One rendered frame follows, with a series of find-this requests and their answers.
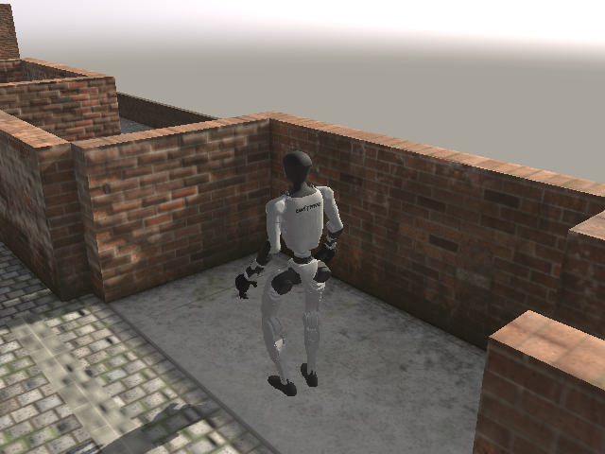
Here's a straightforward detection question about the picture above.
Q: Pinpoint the left robot thigh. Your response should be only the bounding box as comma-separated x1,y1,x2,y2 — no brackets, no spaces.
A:
261,270,295,336

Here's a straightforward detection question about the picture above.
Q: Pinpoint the robot left forearm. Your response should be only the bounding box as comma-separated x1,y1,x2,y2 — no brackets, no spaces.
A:
244,240,272,281

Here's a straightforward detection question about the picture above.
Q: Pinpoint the right robot hand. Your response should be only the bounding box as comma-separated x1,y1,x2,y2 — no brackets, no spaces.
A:
313,243,336,265

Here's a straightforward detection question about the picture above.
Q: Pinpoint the right robot upper arm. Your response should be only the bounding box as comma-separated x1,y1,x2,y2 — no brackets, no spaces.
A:
315,186,343,233

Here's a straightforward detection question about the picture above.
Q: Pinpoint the left robot hand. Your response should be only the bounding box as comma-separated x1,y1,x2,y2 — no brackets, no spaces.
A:
235,273,258,299

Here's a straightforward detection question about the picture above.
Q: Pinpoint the robot right shin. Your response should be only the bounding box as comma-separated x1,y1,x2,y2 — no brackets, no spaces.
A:
304,312,320,375

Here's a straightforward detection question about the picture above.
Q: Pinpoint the left robot upper arm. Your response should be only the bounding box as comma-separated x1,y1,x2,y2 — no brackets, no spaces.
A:
266,197,286,253

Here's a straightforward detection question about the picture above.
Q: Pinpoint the robot right forearm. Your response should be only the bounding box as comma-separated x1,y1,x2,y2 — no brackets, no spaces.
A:
324,221,343,250

